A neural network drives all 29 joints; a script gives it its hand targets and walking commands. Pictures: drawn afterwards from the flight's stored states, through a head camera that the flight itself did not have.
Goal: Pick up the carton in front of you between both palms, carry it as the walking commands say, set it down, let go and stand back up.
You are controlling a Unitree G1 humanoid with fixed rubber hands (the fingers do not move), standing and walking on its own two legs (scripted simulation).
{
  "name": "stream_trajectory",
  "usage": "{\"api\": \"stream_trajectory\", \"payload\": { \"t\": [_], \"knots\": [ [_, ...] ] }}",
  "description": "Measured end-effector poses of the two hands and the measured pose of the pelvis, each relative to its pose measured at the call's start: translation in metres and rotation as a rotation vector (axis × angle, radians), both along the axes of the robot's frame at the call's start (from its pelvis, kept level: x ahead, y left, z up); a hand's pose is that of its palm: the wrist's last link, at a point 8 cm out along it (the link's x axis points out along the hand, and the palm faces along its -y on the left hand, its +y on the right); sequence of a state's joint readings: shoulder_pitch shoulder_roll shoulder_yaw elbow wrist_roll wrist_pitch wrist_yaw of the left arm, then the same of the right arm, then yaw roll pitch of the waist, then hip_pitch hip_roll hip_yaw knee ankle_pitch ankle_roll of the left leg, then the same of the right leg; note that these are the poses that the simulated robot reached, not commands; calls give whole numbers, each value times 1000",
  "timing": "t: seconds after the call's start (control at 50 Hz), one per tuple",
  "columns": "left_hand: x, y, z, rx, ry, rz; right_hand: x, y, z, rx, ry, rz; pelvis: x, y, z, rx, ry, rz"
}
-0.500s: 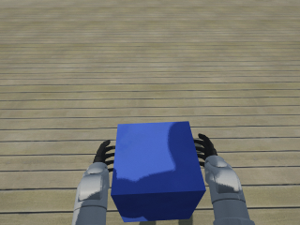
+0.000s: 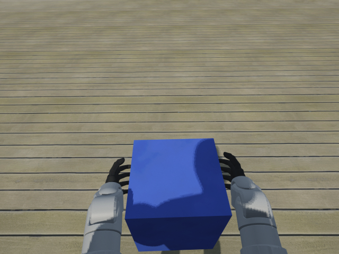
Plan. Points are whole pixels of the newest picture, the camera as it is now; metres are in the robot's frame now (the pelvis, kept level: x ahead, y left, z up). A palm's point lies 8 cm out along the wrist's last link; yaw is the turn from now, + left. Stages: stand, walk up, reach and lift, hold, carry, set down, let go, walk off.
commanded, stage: hold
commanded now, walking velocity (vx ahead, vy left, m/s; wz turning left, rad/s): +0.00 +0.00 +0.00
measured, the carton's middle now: (174, 196) +0.30 +0.00 -0.04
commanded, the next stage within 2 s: set down in 0.68 s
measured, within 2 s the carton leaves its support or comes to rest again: neither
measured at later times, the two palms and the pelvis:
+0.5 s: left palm (111, 194) +0.26 +0.15 +0.05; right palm (239, 184) +0.27 -0.15 +0.06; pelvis -0.03 -0.01 +0.00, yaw +1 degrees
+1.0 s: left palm (118, 185) +0.31 +0.15 +0.01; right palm (233, 177) +0.31 -0.15 +0.02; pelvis -0.01 +0.00 -0.01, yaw +2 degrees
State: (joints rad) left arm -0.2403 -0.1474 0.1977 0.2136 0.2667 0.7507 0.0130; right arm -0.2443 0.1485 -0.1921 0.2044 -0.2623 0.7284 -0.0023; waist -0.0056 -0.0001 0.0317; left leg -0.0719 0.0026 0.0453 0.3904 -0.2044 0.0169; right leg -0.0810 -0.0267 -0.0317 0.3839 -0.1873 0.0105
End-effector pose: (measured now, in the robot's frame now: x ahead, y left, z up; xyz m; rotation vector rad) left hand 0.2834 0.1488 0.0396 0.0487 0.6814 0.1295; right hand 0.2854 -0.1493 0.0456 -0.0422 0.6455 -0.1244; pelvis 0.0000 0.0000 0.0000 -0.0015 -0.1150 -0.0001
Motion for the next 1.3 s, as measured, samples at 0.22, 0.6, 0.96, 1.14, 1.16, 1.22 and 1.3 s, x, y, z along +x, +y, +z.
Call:
{"api": "stream_trajectory", "payload": {
  "t": [0.22,0.6,0.96,1.14,1.16,1.22,1.3],
  "knots": [
    [-18,2,3,-7,-9,14,-13,2,7,-1,-9,9,-18,-1,-2,-1,-51,9],
    [-16,-1,11,-13,-31,26,-8,-1,14,16,-30,11,-21,-7,-4,1,-56,22],
    [18,-1,-17,-41,8,34,24,0,-11,35,8,-21,-7,-3,-6,-5,5,31],
    [43,-7,-88,-24,23,-7,39,-6,-83,12,22,-41,-19,1,-22,-15,196,29],
    [45,-8,-99,-21,23,-16,39,-8,-94,5,21,-44,-21,2,-25,-16,228,28],
    [50,-12,-131,-16,16,-33,40,-12,-126,4,14,-54,-26,4,-36,-19,329,28],
    [54,-17,-170,-26,0,-34,41,-16,-165,17,-3,-71,-30,4,-54,-23,468,46]
  ]
}}
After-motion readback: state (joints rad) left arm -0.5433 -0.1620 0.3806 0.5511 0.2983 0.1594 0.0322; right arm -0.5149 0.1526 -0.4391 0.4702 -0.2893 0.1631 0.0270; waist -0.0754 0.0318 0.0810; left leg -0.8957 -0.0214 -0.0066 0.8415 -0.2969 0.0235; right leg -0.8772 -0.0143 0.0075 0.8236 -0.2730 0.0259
